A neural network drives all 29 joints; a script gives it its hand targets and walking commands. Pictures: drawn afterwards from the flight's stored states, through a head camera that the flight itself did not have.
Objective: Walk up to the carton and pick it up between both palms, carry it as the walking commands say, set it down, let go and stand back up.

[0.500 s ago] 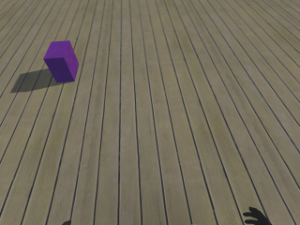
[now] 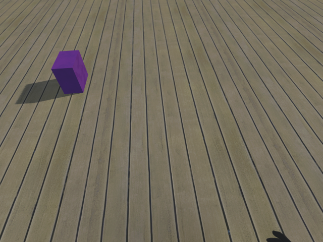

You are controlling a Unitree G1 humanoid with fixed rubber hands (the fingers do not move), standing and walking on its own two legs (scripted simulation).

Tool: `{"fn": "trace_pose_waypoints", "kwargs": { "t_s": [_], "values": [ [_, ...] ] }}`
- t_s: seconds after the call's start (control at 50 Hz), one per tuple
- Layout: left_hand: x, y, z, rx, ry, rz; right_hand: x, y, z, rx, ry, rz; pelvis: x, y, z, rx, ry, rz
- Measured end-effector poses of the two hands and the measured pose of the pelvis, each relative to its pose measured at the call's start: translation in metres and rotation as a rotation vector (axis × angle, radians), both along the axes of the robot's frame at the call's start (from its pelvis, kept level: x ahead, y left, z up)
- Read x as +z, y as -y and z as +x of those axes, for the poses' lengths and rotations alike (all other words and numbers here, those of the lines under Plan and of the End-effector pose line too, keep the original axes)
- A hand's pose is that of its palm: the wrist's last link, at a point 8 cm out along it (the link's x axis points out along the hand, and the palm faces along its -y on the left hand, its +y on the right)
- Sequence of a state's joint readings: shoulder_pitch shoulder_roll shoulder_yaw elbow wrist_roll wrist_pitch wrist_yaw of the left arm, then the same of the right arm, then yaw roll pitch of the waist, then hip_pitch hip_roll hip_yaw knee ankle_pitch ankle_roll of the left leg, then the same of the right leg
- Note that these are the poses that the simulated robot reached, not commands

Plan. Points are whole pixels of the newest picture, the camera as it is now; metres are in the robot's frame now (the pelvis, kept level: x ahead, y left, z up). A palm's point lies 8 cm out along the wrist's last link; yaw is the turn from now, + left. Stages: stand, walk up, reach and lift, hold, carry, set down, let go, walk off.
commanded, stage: stand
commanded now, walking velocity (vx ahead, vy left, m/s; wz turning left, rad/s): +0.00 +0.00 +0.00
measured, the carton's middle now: (71, 72) +1.67 +0.86 -0.63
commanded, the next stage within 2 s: walk up in 0.92 s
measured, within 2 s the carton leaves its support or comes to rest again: neither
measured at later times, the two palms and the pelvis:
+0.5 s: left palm out of the picture +0.08 +0.28 -0.11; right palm out of the picture +0.08 -0.30 -0.11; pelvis +0.01 -0.01 +0.01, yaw +0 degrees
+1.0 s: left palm out of the picture +0.09 +0.28 -0.11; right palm out of the picture +0.09 -0.31 -0.11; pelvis +0.02 -0.01 +0.01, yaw -1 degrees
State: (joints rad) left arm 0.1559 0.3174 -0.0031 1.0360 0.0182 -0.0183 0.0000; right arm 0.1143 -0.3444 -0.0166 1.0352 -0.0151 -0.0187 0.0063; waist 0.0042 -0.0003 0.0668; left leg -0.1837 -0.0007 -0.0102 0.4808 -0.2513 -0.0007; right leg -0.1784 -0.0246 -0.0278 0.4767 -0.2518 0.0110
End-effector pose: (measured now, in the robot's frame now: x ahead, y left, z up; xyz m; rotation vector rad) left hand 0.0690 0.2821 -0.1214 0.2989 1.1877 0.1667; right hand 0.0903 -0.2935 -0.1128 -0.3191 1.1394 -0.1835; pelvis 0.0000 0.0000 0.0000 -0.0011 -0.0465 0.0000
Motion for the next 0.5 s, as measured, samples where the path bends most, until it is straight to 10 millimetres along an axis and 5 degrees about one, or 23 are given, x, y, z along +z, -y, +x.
{"fn": "trace_pose_waypoints", "kwargs": {
  "t_s": [0.5],
  "values": [
    [0.012, 0.002, 0.014, -0.003, -0.004, 0.02, -0.002, 0.004, -0.006, -0.017, -0.044, 0.018, 0.008, 0.007, 0.006, -0.002, 0.003, 0.003]
  ]
}}
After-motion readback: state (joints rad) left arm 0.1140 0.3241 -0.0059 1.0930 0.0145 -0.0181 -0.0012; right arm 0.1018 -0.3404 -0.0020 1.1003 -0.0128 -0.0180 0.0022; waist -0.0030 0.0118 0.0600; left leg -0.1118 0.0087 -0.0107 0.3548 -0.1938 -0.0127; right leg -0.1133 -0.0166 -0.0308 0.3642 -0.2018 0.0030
